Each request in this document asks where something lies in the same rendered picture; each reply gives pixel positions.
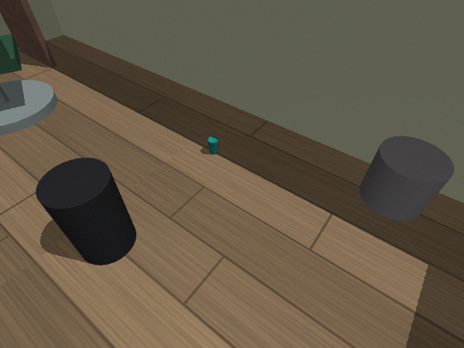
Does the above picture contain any office chair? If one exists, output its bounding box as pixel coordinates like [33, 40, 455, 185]
[0, 34, 57, 136]

